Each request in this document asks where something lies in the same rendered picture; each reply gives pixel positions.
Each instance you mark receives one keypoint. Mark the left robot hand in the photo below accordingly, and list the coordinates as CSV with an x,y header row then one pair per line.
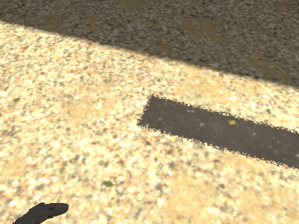
x,y
42,212

